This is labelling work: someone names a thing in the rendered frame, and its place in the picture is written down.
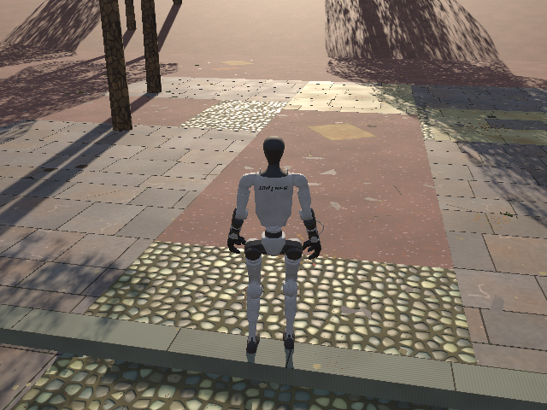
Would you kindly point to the robot right foot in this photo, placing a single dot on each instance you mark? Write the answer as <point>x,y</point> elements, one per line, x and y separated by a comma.
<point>289,342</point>

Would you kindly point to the robot left hand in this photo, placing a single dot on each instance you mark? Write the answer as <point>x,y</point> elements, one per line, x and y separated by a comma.
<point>231,242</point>

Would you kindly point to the left robot upper arm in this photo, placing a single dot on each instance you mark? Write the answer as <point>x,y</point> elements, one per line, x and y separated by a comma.
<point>246,181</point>

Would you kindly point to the left robot forearm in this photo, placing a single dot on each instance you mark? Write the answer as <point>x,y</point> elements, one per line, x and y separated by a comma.
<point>236,226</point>

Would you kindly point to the right robot forearm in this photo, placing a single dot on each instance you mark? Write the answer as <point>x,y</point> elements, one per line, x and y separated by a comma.
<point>311,228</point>

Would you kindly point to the humanoid robot torso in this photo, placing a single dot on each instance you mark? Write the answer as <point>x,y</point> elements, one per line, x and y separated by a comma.
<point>273,198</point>

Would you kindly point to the right robot upper arm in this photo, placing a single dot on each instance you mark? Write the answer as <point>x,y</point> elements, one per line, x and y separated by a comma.
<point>301,182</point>

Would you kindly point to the robot right hand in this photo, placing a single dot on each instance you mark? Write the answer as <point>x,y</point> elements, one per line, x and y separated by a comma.
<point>313,246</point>

